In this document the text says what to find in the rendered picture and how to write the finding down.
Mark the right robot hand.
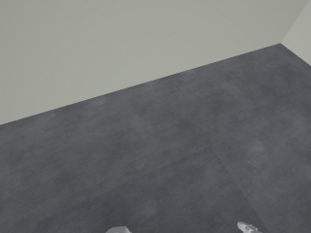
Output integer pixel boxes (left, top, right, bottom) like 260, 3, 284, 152
237, 221, 262, 233

